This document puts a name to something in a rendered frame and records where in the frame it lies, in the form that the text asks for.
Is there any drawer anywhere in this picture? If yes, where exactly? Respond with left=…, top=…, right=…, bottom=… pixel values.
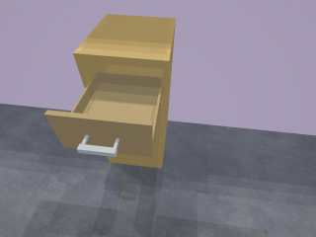
left=44, top=71, right=163, bottom=158

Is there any handle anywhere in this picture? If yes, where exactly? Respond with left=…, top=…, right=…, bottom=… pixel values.
left=77, top=135, right=119, bottom=157

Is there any cabinet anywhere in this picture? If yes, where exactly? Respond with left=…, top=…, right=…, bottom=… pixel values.
left=73, top=14, right=176, bottom=169

